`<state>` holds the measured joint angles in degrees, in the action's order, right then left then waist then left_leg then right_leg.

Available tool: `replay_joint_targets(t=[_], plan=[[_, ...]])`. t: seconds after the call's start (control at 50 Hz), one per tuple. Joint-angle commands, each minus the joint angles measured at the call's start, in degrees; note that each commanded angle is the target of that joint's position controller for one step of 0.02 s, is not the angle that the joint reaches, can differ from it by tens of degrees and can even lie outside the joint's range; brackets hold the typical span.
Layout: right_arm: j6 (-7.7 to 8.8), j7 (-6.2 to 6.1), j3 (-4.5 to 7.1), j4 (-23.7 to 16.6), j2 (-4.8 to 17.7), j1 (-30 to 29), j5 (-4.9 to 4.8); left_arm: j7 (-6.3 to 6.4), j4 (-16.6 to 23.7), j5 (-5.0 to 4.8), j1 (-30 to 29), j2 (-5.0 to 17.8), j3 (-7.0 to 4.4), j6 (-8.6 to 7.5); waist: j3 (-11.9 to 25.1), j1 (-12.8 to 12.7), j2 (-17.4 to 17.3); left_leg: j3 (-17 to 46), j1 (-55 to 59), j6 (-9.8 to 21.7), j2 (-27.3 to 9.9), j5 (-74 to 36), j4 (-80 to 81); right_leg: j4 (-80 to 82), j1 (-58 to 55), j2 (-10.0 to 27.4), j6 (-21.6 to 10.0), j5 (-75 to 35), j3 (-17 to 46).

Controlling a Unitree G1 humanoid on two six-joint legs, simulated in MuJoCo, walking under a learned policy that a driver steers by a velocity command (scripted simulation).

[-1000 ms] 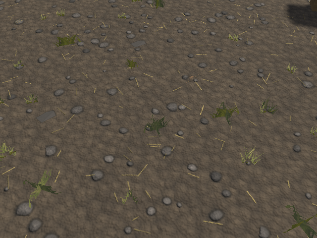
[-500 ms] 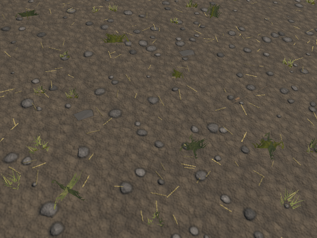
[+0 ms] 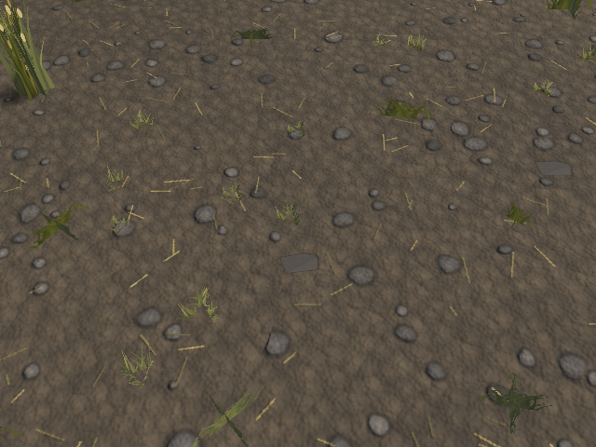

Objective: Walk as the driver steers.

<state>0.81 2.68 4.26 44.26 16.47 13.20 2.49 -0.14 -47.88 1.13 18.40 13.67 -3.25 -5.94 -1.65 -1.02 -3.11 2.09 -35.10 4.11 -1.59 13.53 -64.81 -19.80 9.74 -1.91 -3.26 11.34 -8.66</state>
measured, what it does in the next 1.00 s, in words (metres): walks ahead, turning right: left foot, then right foot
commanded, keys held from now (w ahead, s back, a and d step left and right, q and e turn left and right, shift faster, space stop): w+e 1.00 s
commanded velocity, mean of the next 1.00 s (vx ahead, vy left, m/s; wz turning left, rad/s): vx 0.50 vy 0.00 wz -0.33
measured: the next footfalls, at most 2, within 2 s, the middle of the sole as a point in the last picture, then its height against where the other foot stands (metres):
left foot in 0.26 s outside the picture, level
right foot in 0.78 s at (386, 424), level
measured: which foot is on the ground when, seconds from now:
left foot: up 0.00-0.24, down 0.26-0.80, up 0.82-1.00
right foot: down 0.00-0.28, up 0.30-0.76, down 0.78-1.00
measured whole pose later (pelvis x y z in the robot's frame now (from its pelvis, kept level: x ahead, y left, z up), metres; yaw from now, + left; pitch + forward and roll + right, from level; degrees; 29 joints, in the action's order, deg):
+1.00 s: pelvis +0.50 -0.08 +0.00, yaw -26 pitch +1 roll +0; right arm 2.8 0.5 2.4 45.5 14.1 10.2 2.6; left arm -0.7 -49.3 0.0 17.3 15.0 -4.2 -2.1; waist -3.4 -0.6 -1.3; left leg 1.4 -32.6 -1.5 -7.0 16.5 -63.8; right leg -22.1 12.0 -8.0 -8.0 10.5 -0.6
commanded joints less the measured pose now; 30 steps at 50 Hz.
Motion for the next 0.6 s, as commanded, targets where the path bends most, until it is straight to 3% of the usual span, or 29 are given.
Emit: replay_joint_targets(t=[0.02,0.06,0.1,0.16,0.2,0.22,0.24,0.26,0.28,0.3,0.32,0.34,0.36,0.38,0.4,0.46,0.54,0.6], plan=[[0.21,0.78,-0.72,-3.89,-0.67,-1.06,0.1,-0.41,1.33,0.1,2.39,3.78,-0.33,-1.43,-0.6,0.95,6.23,2.61,-5.71,-0.53,-1.85,-5.82,3.49,11.69,-1.8,16.07,-7.0,-13.74,10.63],[0.72,0.91,-1.49,-4.65,-1.69,-4.47,-0.09,-0.77,-0.03,0.09,3.74,3.85,-0.08,-1.35,-1.37,0.89,6.49,1.11,-3.68,-0.79,-0.83,-9.9,12.29,11.7,-1.23,13.91,-6.54,-16.48,7.44],[1.16,1.26,-2.29,-5.78,-2.13,-9.46,0.07,-0.8,-1.01,-0.67,4.53,4.74,-0.04,-0.98,-1.93,0.34,6.93,-4.15,0.87,-1.06,-1.1,-12.71,21.62,11.76,-0.25,12.31,-6.28,-18.29,6.03],[1.66,0.94,-2.71,-6.94,-1.67,-14.88,-0.33,-0.59,-3.06,-0.5,8.65,7.01,-0.27,-0.2,-2.54,-1.59,6.77,-6.12,3.9,-1.24,-0.49,-9.99,28.08,9.77,-4.75,14.33,-6.93,-23.03,8.64],[2.22,0.2,-2.55,-6.93,-0.65,-14.87,-0.39,-0.32,-4.25,-0.18,9.87,8.22,-0.5,0.5,-2.27,-1.2,7.39,-6.22,5.86,-0.46,0.76,-5.27,31.38,5.97,-8.79,15.53,-6.86,-28.65,10.17],[2.64,-0.25,-2.29,-6.08,0.01,-12.41,-0.25,-0.17,-4.72,-0.16,9.95,8.57,-0.54,0.82,-1.1,0.08,8.0,-6.27,9.82,0.17,2.04,-3.1,33.62,2.22,-9.83,15.39,-6.41,-33.72,10.41],[3.33,-0.81,-1.76,-3.84,0.98,-5.95,0.12,-0.14,-5.16,-0.5,9.67,8.6,-0.48,1.13,2.09,3.29,7.18,-6.65,18.65,1.27,3.5,-4.33,38.21,-5.53,-9.06,13.79,-5.51,-37.56,9.18],[4.2,-1.61,-0.74,-0.75,3.76,3.42,1.16,-0.15,-4.88,-0.98,9.59,7.36,-0.08,1.14,8.32,6.77,5.48,-3.66,33.22,2.99,0.7,-5.6,38.72,-16.43,-2.44,11.15,-4.36,-31.2,7.53],[4.64,-2.7,0.72,0.04,9.56,12.66,2.59,-0.38,-1.57,-2.04,9.22,2.81,1.17,0.89,17.63,9.6,-3.11,15.22,50.59,6.78,-16.51,0.42,39.94,-35.15,13.06,6.52,-2.38,-8.25,4.41],[3.76,-2.86,1.53,0.47,11.9,13.0,0.82,-0.05,-1.24,-2.56,13.14,1.62,1.02,1.29,22.37,7.65,-10.58,33.41,54.53,11.14,-25.97,1.98,46.62,-48.48,25.3,-0.05,-1.81,18.94,5.83],[3.3,-2.75,0.73,0.09,7.82,9.47,-0.27,0.32,-2.02,-1.43,9.8,6.05,-0.41,2.01,14.91,6.86,-3.35,27.89,48.29,10.26,-23.21,3.0,47.22,-51.82,28.97,3.34,-2.37,15.89,10.39],[3.65,-2.61,-0.35,0.11,3.92,5.37,-0.58,-0.01,-1.42,-1.27,6.32,4.66,-0.36,1.99,7.17,5.16,-1.7,20.0,40.82,8.76,-20.25,0.06,49.23,-50.59,29.58,5.15,-2.39,11.57,10.94],[4.06,-2.44,-0.9,0.29,1.54,2.88,-0.73,-0.28,-1.64,-1.08,5.11,3.47,-0.37,2.25,3.44,3.51,-0.82,13.88,34.82,6.61,-17.5,-3.29,51.68,-47.93,27.67,6.53,-2.05,8.65,10.98],[4.48,-2.65,-1.21,0.74,0.33,1.89,-0.96,-0.64,-1.66,-0.18,4.81,3.36,-0.66,2.97,1.71,2.01,-2.14,9.81,31.08,5.16,-15.65,-5.45,53.18,-46.24,25.95,7.31,-1.46,7.34,10.94],[4.85,-2.81,-1.31,1.2,-0.16,1.65,-1.1,-1.12,-2.15,0.41,5.92,2.38,-0.66,3.8,1.05,0.76,-2.03,6.56,28.51,4.51,-14.54,-7.33,54.35,-46.06,24.21,7.51,-0.91,6.18,10.68],[6.3,-3.0,-0.93,3.02,0.39,3.73,-1.71,-2.07,-0.61,0.74,2.39,1.09,-0.87,5.08,-0.08,-0.48,-1.31,0.52,28.16,5.07,-14.11,-15.03,56.17,-45.6,27.15,7.8,0.01,1.44,10.16],[6.32,-3.2,-0.98,5.3,0.05,6.76,-1.4,-2.89,2.5,0.77,-5.78,0.58,-0.55,5.38,-2.32,0.19,-1.19,-6.97,29.02,4.73,-12.54,-18.33,56.69,-37.98,31.45,8.06,0.69,-7.44,8.89],[6.27,-3.35,-0.7,6.09,1.69,7.78,-1.31,-3.71,5.01,0.74,-12.61,0.17,0.27,5.18,-3.73,1.48,-1.42,-11.11,28.82,4.0,-12.21,-18.91,56.81,-26.57,27.8,7.22,-0.08,-12.99,5.96]])
Keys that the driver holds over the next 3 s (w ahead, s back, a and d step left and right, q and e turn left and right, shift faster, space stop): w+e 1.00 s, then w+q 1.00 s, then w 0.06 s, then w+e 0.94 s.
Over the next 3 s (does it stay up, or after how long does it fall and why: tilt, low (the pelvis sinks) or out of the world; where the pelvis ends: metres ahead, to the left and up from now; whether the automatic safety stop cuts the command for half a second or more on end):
stays up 1.53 -0.34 -0.02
